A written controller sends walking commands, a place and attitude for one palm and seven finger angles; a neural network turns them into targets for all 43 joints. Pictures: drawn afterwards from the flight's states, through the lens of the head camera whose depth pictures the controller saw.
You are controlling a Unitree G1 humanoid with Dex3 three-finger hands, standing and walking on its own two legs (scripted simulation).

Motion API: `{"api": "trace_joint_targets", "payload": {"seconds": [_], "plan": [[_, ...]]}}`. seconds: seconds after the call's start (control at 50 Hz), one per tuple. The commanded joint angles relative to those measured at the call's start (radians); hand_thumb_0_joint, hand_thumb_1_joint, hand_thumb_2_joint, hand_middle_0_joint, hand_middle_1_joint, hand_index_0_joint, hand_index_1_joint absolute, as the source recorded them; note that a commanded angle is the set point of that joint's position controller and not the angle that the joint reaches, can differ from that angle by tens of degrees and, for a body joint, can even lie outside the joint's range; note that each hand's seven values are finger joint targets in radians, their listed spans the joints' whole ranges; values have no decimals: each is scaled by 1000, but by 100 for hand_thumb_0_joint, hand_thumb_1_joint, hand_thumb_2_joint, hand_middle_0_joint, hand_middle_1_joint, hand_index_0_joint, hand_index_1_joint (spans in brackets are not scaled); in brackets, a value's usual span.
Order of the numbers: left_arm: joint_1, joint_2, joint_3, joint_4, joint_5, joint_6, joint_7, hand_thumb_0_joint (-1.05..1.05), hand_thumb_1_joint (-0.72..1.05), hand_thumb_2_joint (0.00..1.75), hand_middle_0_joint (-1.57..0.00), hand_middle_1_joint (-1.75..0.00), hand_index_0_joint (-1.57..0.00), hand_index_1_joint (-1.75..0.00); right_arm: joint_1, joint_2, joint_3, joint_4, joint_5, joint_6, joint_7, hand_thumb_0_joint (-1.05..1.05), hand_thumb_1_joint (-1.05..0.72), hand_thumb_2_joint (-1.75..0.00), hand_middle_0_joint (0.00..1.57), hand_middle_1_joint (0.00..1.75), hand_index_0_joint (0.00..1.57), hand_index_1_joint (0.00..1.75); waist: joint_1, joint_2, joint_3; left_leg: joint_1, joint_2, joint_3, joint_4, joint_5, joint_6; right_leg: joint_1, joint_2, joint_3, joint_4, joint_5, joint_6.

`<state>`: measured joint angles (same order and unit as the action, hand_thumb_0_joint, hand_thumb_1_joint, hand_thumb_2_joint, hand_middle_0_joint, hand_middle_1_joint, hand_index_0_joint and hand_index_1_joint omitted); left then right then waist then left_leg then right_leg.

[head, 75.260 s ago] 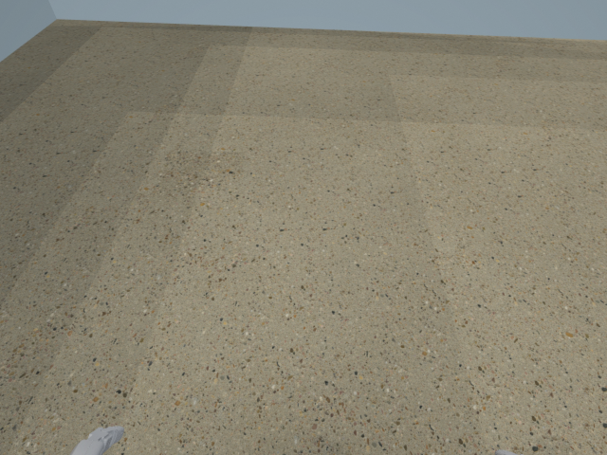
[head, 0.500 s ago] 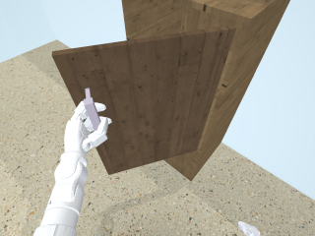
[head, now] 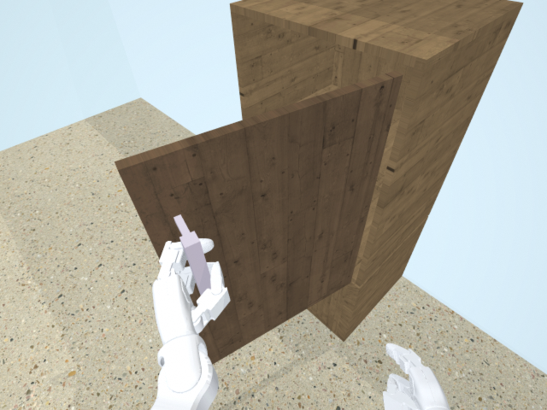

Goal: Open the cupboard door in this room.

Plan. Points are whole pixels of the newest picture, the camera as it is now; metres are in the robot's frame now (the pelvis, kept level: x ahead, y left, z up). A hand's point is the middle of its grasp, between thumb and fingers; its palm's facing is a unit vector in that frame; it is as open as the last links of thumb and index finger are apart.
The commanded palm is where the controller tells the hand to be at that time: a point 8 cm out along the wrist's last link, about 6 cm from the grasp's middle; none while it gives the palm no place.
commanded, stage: pull the door open along its arc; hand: left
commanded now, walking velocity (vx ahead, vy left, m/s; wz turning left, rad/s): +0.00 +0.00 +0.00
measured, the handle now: (195, 262) +0.31 +0.13 +0.09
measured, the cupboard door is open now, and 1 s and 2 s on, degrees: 77 79 82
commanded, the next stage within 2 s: open thumb and fingers to let go in 0.06 s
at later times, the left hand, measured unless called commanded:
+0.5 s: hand (224, 302) +0.24 +0.08 +0.09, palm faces +0.33 -0.94 +0.02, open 8.7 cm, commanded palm +0.20 +0.11 +0.09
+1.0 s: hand (223, 307) +0.24 +0.08 +0.09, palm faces +0.23 -0.97 +0.02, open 15.2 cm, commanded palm +0.19 +0.11 +0.09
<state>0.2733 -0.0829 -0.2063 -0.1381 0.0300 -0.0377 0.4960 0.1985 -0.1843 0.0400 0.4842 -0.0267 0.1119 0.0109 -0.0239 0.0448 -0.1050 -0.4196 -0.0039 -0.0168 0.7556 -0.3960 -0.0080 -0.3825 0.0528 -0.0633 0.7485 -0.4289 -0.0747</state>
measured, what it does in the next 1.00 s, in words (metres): stands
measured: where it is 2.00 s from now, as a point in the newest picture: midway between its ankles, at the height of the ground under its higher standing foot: outside the picture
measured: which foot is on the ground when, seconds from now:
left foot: down 0.00-1.00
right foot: down 0.00-1.00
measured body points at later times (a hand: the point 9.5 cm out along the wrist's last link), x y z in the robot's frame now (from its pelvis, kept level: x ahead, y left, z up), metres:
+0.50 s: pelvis -0.01 -0.01 +0.00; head -0.01 -0.03 +0.45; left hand +0.22 +0.12 +0.09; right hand +0.19 -0.22 -0.08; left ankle +0.00 +0.13 -0.71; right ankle -0.02 -0.07 -0.71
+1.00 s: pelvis -0.02 +0.02 -0.01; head -0.03 +0.00 +0.44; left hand +0.22 +0.13 +0.09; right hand +0.17 -0.19 -0.08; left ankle +0.00 +0.13 -0.71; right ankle -0.02 -0.07 -0.71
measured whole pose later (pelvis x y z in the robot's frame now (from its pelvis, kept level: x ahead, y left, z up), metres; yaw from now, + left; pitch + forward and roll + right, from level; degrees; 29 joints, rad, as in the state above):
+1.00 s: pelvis -0.02 +0.02 -0.01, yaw +0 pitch +2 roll -1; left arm 0.24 -0.03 -0.33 -0.13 0.03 -0.05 0.50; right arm 0.18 -0.18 0.04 0.51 -0.02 0.06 0.03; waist -0.02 0.05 -0.08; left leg -0.46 -0.02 -0.02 0.81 -0.40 0.02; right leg -0.41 0.04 -0.07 0.79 -0.42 -0.05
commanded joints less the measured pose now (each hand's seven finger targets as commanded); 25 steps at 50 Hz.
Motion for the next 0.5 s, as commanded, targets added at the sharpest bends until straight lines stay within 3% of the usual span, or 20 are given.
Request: {"api": "trace_joint_targets", "payload": {"seconds": [0.0,0.08,0.12,0.14,0.2,0.26,0.38,0.48], "plan": [[-4,-37,-52,-292,24,-91,-4,0,90,90,-40,-135,-40,-135,-132,-77,-41,-177,3,-66,-3,0,-90,-90,20,30,20,30,22,-134,-117,58,-17,10,-39,243,30,88,-94,99,-159,507,81],[37,-81,-111,-314,12,-105,-12,0,90,90,-40,-135,-40,-135,-142,-76,-41,-175,7,-99,1,0,-90,-90,20,30,20,30,17,-141,-99,60,-24,1,-24,223,32,75,-105,113,-178,489,86],[-41,-56,-83,-293,12,-112,3,0,90,90,-40,-135,-40,-135,-143,-80,-42,-160,3,-110,-5,0,-90,-90,20,30,20,30,10,-154,-76,48,-29,-4,-14,198,32,53,-110,132,-197,441,89],[-146,-22,-51,-277,13,-119,19,0,90,90,-40,-135,-40,-135,-147,-84,-41,-146,0,-114,-9,0,-90,-90,20,30,20,30,-3,-151,-63,33,-32,-7,-8,174,32,21,-115,142,-201,390,92],[-120,-26,-31,-221,10,-134,26,0,69,81,-38,-133,-38,-133,-158,-77,-39,-137,-3,-126,-13,0,-90,-90,20,30,20,30,16,-161,-74,19,-38,-7,-5,149,31,20,-124,164,-223,311,92],[-130,-29,-36,-223,10,-139,23,0,48,72,-37,-130,-37,-130,-150,-76,-43,-140,-1,-128,-12,0,-90,-90,20,30,20,30,28,-148,-119,29,-38,-4,-18,167,32,49,-123,157,-206,344,91],[-119,-35,-48,-224,9,-141,4,0,6,54,-34,-126,-34,-126,-136,-79,-45,-145,3,-125,-9,0,-90,-90,20,30,20,30,24,-154,-127,44,-32,-1,-30,201,35,71,-117,132,-182,443,93],[-132,-57,-79,-225,18,-140,1,0,-29,39,-32,-122,-32,-122,-141,-82,-42,-154,4,-122,-5,0,-90,-90,20,30,20,30,11,-132,-96,64,-26,-1,-32,195,38,24,-103,97,-175,380,82]]}}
